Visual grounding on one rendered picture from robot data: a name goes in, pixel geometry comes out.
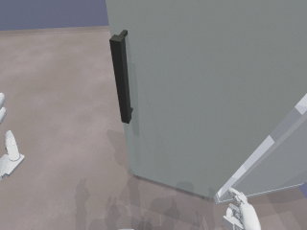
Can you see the robot left hand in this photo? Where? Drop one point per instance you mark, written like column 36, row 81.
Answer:
column 12, row 160

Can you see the fridge door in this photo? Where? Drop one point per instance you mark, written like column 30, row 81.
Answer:
column 209, row 81

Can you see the handle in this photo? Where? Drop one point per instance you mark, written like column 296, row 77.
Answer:
column 120, row 66

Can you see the robot right hand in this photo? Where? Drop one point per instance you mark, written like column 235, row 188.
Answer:
column 245, row 217

